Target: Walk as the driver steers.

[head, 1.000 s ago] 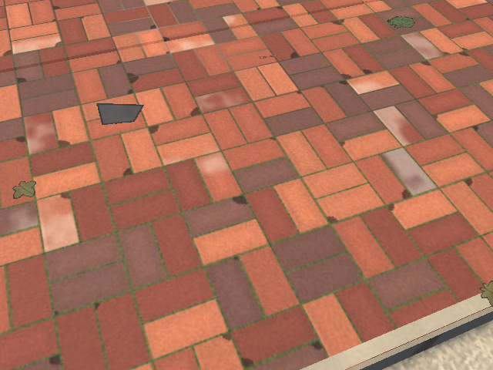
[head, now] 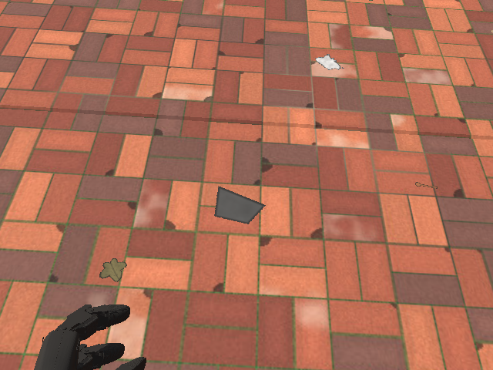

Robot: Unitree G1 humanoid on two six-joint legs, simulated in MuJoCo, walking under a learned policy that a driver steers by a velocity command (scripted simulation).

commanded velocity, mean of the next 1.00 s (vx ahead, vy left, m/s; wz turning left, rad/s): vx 0.05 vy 0.00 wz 0.21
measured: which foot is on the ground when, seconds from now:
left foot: down 0.00-0.26, up 0.28-0.60, down 0.62-1.00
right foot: up 0.00-0.24, down 0.26-1.00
